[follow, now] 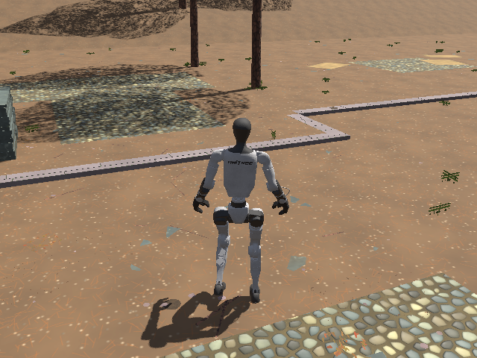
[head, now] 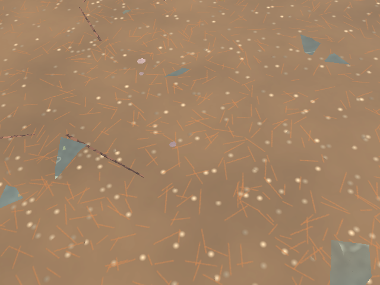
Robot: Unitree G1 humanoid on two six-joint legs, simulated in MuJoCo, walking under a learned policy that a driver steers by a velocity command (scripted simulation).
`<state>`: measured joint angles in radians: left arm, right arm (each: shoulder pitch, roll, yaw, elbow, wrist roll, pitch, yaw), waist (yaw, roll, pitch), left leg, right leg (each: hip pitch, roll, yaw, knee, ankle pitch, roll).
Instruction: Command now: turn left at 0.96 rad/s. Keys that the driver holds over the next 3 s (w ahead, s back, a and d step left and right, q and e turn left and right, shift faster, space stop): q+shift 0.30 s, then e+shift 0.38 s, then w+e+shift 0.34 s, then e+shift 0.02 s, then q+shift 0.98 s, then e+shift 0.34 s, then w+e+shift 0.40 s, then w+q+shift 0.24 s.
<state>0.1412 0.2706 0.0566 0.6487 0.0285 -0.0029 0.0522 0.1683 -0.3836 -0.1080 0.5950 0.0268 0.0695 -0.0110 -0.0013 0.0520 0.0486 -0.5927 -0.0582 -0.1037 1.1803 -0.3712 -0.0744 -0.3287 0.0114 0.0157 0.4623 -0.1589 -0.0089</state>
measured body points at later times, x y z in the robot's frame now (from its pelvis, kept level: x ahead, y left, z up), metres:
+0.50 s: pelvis +0.00 +0.04 +0.00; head +0.03 +0.07 +0.45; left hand +0.01 +0.35 -0.12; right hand +0.26 -0.15 -0.08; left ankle -0.04 +0.12 -0.74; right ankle +0.06 -0.10 -0.67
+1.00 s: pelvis +0.13 -0.02 +0.00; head +0.15 -0.05 +0.45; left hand +0.15 +0.27 -0.10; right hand +0.31 -0.29 -0.09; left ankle +0.14 +0.15 -0.66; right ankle +0.02 -0.09 -0.74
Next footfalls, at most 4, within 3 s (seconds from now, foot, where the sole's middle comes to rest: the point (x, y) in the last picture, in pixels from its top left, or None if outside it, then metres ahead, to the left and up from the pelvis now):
0.30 left None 0.00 0.14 -0.77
0.84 right None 0.06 -0.09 -0.77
1.24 left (200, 261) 0.54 0.03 -0.77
1.66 right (258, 239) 0.61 -0.17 -0.77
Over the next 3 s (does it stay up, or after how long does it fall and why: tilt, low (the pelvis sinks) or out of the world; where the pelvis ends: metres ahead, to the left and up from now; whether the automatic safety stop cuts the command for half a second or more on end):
stays up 0.76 -0.15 -0.01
